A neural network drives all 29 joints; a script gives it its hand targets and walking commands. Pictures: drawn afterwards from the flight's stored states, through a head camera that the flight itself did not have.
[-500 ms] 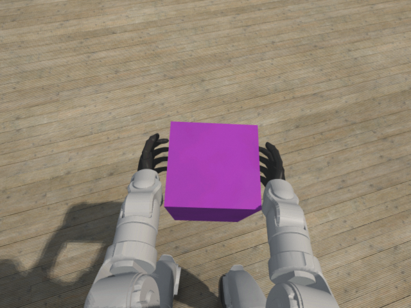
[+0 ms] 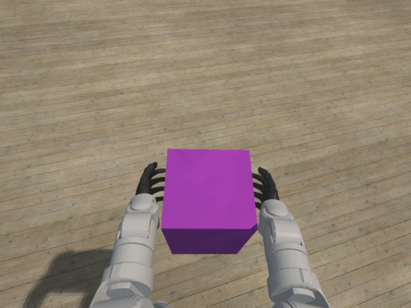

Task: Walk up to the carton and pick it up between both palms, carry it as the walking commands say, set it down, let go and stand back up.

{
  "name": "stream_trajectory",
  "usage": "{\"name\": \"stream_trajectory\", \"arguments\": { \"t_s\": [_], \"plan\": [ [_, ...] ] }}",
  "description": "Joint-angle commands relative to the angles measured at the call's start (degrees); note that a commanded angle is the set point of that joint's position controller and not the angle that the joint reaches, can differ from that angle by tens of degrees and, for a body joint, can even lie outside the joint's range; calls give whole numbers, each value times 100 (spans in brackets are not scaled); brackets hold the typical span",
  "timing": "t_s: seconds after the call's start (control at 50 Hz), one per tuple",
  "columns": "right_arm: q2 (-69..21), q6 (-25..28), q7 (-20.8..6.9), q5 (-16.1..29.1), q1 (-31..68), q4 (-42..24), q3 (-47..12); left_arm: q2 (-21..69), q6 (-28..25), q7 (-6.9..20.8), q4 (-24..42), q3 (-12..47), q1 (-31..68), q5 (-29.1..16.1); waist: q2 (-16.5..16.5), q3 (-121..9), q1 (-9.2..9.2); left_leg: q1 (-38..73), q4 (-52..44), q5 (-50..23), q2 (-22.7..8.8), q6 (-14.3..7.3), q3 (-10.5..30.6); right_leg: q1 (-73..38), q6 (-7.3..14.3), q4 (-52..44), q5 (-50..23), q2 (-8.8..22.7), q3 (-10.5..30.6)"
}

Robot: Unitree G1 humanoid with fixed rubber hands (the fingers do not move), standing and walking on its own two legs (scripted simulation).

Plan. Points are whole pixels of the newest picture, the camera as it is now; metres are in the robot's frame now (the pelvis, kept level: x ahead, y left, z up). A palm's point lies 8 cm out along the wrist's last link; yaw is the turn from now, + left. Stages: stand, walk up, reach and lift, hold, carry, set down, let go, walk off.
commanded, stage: reach and lift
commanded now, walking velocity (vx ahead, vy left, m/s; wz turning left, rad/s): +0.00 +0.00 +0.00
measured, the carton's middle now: (206, 208) +0.34 +0.01 -0.07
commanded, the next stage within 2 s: hold in 1.64 s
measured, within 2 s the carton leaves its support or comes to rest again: neither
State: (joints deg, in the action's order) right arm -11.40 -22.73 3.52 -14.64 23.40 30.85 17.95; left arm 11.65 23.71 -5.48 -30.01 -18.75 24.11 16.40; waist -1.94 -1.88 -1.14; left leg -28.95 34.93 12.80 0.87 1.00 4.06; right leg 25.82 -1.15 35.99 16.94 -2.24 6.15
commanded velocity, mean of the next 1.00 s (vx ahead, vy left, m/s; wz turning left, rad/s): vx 0.00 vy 0.00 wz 0.00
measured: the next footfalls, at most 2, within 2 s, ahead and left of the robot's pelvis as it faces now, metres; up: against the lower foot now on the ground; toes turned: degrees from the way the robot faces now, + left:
none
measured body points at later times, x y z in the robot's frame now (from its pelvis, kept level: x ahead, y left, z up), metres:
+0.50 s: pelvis -0.01 +0.01 +0.01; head -0.05 +0.02 +0.46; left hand +0.32 +0.14 +0.05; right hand +0.31 -0.12 +0.05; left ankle +0.05 +0.13 -0.72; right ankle +0.01 -0.13 -0.72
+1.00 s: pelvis -0.01 +0.00 +0.01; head -0.05 +0.01 +0.46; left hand +0.32 +0.13 +0.06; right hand +0.31 -0.13 +0.05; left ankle +0.05 +0.13 -0.72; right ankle +0.01 -0.13 -0.72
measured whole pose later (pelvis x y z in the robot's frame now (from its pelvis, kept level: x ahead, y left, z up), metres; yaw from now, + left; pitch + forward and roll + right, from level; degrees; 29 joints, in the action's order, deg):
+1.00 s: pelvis -0.01 +0.00 +0.01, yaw -1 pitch -7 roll +0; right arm -11.5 -41.3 2.3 -16.2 23.9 24.6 17.2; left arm 11.9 42.0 -6.2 -24.4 -16.9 24.9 16.1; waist -0.6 1.1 -1.0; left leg -9.9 27.7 10.9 0.7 0.8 3.1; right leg 7.1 -1.1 28.7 14.7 -1.8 7.3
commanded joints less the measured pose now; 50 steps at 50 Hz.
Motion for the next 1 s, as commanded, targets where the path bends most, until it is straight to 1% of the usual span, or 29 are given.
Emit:
{"name": "stream_trajectory", "arguments": {
  "t_s": [0.0, 0.04, 0.08, 0.1, 0.14, 0.18, 0.24, 0.26, 0.3, 0.36, 0.4, 0.44, 0.46, 0.5, 0.52, 0.54, 0.56, 0.6, 0.62, 0.64, 0.68, 0.72, 0.76, 0.78, 0.8, 0.88, 0.9, 0.96, 0.98],
  "plan": [
    [-6385, 66, -1194, 1108, 3371, -565, -3608, 6020, -10, 1597, 387, 3617, 3237, -1219, 19, -3289, -157, 2362, -188, -1713, 575, -122, -68, -1022, 26, -617, -1634, -414, 28],
    [-6274, -85, -1192, 1090, 3354, -453, -3522, 5880, 187, 1574, -138, 3279, 2695, -1156, -101, -2568, -223, 2505, -314, -1544, 492, -140, 1, -680, 14, -709, -1376, -413, -84],
    [-6018, -193, -1222, 878, 3081, -209, -3199, 6166, 372, 1592, -53, 3484, 2949, -1146, 471, -2407, 130, 2464, -425, -1393, 537, -44, -15, -805, 145, -829, -1259, -409, -58],
    [-6114, -252, -1221, 844, 3169, -84, -3068, 6036, 444, 1601, -333, 3140, 2881, -1028, 244, -1933, 82, 2281, -598, -890, 516, -35, -41, -712, 122, -930, -802, -377, -76],
    [-6398, -347, -1250, 1102, 3506, -567, -3554, 6303, 523, 1623, 212, 3567, 3174, -1275, 99, -2687, -95, 2782, -477, -1317, 523, -31, -71, -909, 103, -977, -1107, -308, -10],
    [-6364, -545, -1265, 1074, 3435, -221, -3261, 6060, 666, 1607, 21, 3300, 3281, -1290, 65, -2144, -31, 2465, -558, -912, 453, -78, -67, -928, 105, -985, -815, -310, -51],
    [-6026, -674, -1340, 929, 3735, -4, -2928, 6219, 890, 1568, -294, 3128, 3255, -1161, 458, -1756, 3, 2550, -726, -332, 387, -8, -84, -616, 214, -1006, -168, -323, -105],
    [-6132, -717, -1337, 950, 3495, -20, -2906, 6245, 919, 1575, 227, 3553, 3898, -1422, 269, -1930, 338, 2672, -785, -197, 401, 51, -78, -771, 255, -1136, -109, -324, -108],
    [-6343, -775, -1354, 1393, 4066, -527, -3420, 6235, 934, 1636, 434, 3676, 3943, -1739, 101, -2474, 48, 3050, -682, -876, 406, -11, -73, -1124, 192, -1099, -726, -330, -76],
    [-6004, -996, -1357, 1320, 4044, -478, -3173, 6475, 1236, 1567, -15, 3570, 3588, -1681, 175, -1875, 145, 2936, -774, -944, 351, 53, 21, -1027, 304, -1146, -713, -340, -87],
    [-6176, -1174, -1448, 1383, 3941, -433, -3383, 6401, 1345, 1497, 228, 3559, 3530, -1593, 252, -2059, -160, 2927, -837, -822, 333, 81, -18, -1279, 294, -1141, -564, -342, -79],
    [-5816, -1294, -1463, 1041, 3664, -12, -2943, 6441, 1452, 1486, -11, 3317, 3547, -1497, 406, -1396, 112, 2834, -1035, -259, 250, 114, 30, -1034, 351, -1265, -130, -301, -72],
    [-5845, -1193, -1480, 1338, 4169, -451, -3104, 6466, 1437, 1477, 204, 3530, 3862, -1669, 536, -1705, 173, 2902, -1082, -91, 214, 167, 46, -1318, 363, -1211, -207, -279, -79],
    [-5665, -1274, -1524, 1273, 4263, -241, -2950, 6428, 1521, 1466, 27, 3341, 3795, -1600, 582, -1354, 126, 2884, -1092, 80, 272, 158, -25, -1157, 373, -1287, -13, -253, -60],
    [-5747, -1360, -1531, 1201, 4250, -264, -3015, 6421, 1593, 1505, -86, 3212, 3659, -1579, 163, -1146, 120, 2906, -1206, 402, 255, 53, -25, -995, 330, -1454, 351, -172, -52],
    [-5750, -1339, -1522, 1240, 4491, -337, -2890, 6381, 1598, 1519, -35, 3182, 4026, -1573, 407, -1225, 110, 2667, -1139, 561, 295, 79, -56, -1153, 330, -1409, 487, -187, 8],
    [-6044, -1400, -1520, 1305, 4519, -409, -3068, 6342, 1580, 1479, 66, 3134, 3750, -1512, 72, -1364, -36, 2754, -1117, 229, 305, -20, -151, -1283, 282, -1417, 303, -179, 30],
    [-6058, -1475, -1547, 1229, 4292, -81, -2840, 6125, 1622, 1450, 195, 3060, 3927, -1425, 298, -1382, -102, 2871, -1159, 111, 207, -10, -55, -1303, 276, -1328, 102, -193, -11],
    [-5941, -1510, -1554, 1237, 4037, -288, -2893, 6398, 1652, 1474, 288, 3384, 3900, -1664, 65, -1666, 184, 3350, -1078, -432, 209, 17, 25, -1275, 288, -1367, -345, -229, -77],
    [-5926, -1495, -1504, 1302, 4131, -593, -3032, 6427, 1668, 1473, 238, 3233, 3512, -1618, 113, -1848, 23, 3302, -1071, -799, 276, 44, -102, -1492, 288, -1354, -774, -234, -43],
    [-5910, -1521, -1467, 1365, 4077, -580, -3087, 6219, 1650, 1457, 355, 3235, 3538, -1628, -79, -1696, 70, 3223, -1010, -896, 279, -15, -63, -1435, 243, -1408, -808, -221, -49],
    [-5875, -1539, -1451, 1324, 3883, -726, -3127, 6233, 1670, 1475, 463, 3357, 3462, -1607, 225, -1696, 140, 3414, -1018, -936, 272, 45, -24, -1475, 250, -1349, -895, -232, -34],
    [-5830, -1546, -1430, 1403, 4254, -848, -3193, 6140, 1682, 1525, 445, 3302, 3591, -1620, 56, -1644, 30, 3151, -1039, -781, 314, 19, -70, -1529, 201, -1365, -798, -234, -50],
    [-5850, -1648, -1360, 1197, 3617, -372, -3021, 5890, 1707, 1479, 443, 3160, 3529, -1503, 164, -1187, 6, 2984, -1067, -571, 327, -3, -115, -1496, 222, -1459, -631, -163, 43],
    [-5880, -1616, -1365, 1238, 3770, -453, -3087, 6024, 1688, 1494, 470, 3296, 3774, -1649, 39, -1184, 132, 3018, -1032, -508, 379, 8, -95, -1340, 187, -1439, -508, -156, 24],
    [-6003, -1503, -1364, 1394, 4047, -970, -3347, 6225, 1668, 1529, 592, 3448, 3639, -1599, 442, -1922, 12, 3259, -948, -826, 396, 68, -173, -1592, 224, -1309, -900, -232, 22],
    [-5948, -1535, -1311, 1374, 3973, -879, -3291, 6086, 1682, 1526, 528, 3352, 3490, -1629, 83, -1651, 15, 3151, -915, -958, 391, 22, -124, -1632, 142, -1341, -1032, -226, 27],
    [-6038, -1634, -1295, 1343, 3867, -654, -3234, 5820, 1701, 1560, 475, 3204, 3532, -1542, 68, -1243, -69, 3040, -986, -486, 354, -37, -124, -1332, 161, -1422, -494, -163, 81],
    [-6145, -1608, -1315, 1219, 3478, -486, -3238, 5817, 1658, 1551, 652, 3415, 3560, -1539, -246, -1465, 47, 3177, -925, -656, 360, -43, -94, -1368, 137, -1426, -659, -195, 64]
  ]
}}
